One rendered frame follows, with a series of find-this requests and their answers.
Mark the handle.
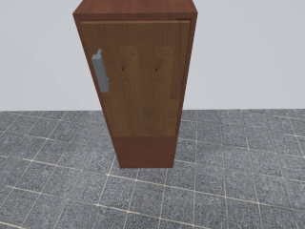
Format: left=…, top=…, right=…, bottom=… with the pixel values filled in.
left=91, top=49, right=110, bottom=93

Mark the cupboard door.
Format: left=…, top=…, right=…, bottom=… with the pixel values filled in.
left=80, top=20, right=191, bottom=137

